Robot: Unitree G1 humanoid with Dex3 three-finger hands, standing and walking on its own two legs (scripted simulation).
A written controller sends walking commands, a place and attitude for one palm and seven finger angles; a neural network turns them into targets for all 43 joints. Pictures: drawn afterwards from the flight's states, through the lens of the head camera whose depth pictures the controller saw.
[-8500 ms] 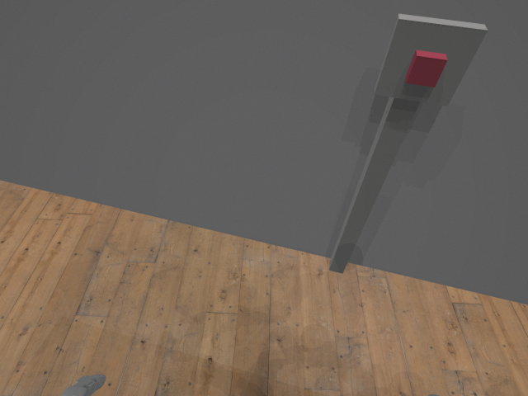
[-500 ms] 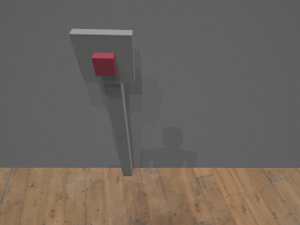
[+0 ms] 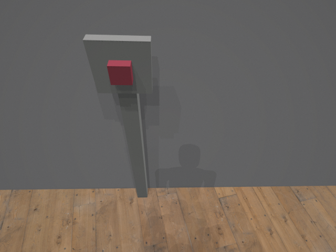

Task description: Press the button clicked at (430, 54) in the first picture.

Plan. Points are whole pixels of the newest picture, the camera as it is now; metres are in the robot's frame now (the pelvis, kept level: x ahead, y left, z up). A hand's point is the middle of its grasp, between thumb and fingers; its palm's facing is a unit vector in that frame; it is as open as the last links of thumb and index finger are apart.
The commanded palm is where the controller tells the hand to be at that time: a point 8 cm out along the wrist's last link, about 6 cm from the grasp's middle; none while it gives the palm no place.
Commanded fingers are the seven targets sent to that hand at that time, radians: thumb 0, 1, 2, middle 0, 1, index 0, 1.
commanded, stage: look again from close up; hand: left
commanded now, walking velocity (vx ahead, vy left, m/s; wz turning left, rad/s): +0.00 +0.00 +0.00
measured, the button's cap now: (121, 72) +0.51 +0.16 +0.16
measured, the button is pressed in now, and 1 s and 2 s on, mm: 0 0 0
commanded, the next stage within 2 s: shuffle to correct the standing spot in 0.54 s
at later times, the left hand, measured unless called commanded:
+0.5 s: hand out of the picture +0.03 +0.21 -0.17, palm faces +0.04 -0.96 -0.28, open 7.4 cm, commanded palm none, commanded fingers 0.00 0.90 0.90 -0.20 -0.30 -0.20 -0.30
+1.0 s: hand out of the picture -0.04 +0.14 -0.18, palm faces +0.02 -0.99 -0.16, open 7.4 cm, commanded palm none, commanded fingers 0.00 0.90 0.90 -0.20 -0.30 -0.20 -0.30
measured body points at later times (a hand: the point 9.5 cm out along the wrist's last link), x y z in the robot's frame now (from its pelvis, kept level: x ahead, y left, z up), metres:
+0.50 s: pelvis -0.02 -0.01 +0.00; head -0.04 +0.00 +0.44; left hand +0.03 +0.26 -0.15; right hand +0.09 -0.28 -0.13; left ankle +0.03 +0.05 -0.74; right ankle -0.02 -0.12 -0.74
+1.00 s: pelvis +0.00 -0.02 -0.01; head +0.00 -0.02 +0.44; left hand -0.04 +0.19 -0.17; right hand -0.02 -0.25 -0.16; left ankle +0.03 +0.05 -0.74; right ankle -0.02 -0.12 -0.74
